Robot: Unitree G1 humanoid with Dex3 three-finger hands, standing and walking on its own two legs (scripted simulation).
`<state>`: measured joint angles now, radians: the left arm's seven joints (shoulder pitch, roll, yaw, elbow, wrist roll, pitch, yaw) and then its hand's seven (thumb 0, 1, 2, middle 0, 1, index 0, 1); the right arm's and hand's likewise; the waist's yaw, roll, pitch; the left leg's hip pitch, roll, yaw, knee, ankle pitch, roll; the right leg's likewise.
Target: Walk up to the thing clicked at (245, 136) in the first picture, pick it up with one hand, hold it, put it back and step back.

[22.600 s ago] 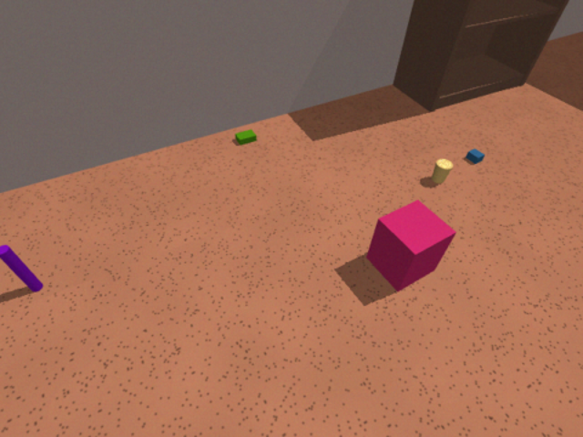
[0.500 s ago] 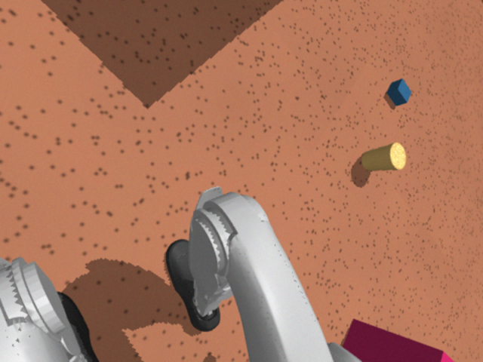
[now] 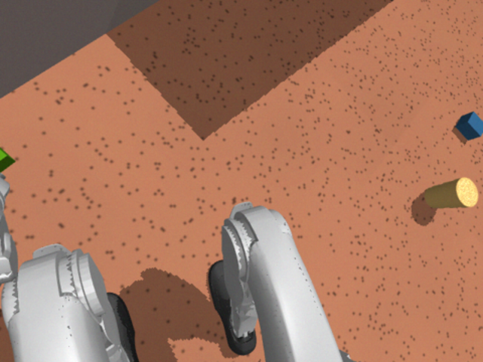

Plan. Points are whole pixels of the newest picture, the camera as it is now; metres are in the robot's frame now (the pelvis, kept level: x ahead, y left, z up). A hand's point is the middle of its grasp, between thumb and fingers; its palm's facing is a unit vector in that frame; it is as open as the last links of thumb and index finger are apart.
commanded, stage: lift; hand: left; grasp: from above
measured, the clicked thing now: out of the picture +0.46 +0.33 -0.21
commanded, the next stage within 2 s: hold in 1.70 s
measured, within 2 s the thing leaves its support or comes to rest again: neither
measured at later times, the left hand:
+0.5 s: hand out of the picture +0.42 +0.33 -0.07, palm faces -0.32 -0.29 -0.90, open 9.6 cm
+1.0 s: hand out of the picture +0.35 +0.30 +0.14, palm faces -0.30 -0.32 -0.90, open 9.7 cm
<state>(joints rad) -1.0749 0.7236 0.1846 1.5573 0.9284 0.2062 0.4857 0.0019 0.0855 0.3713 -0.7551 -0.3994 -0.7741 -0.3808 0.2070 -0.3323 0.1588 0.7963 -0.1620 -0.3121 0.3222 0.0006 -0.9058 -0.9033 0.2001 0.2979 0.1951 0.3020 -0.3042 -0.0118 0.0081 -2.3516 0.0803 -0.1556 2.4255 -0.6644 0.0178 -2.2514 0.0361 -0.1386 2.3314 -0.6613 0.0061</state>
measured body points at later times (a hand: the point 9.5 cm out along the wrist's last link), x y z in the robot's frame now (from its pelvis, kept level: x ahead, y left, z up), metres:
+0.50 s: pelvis +0.00 +0.00 +0.05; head +0.20 +0.04 +0.45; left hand +0.44 +0.34 -0.02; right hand +0.07 -0.26 -0.07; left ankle +0.08 +0.13 -0.29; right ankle +0.10 -0.11 -0.29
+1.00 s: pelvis +0.02 +0.00 +0.24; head +0.14 +0.03 +0.67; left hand +0.36 +0.32 +0.19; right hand +0.16 -0.25 +0.11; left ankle +0.08 +0.13 -0.29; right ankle +0.10 -0.11 -0.29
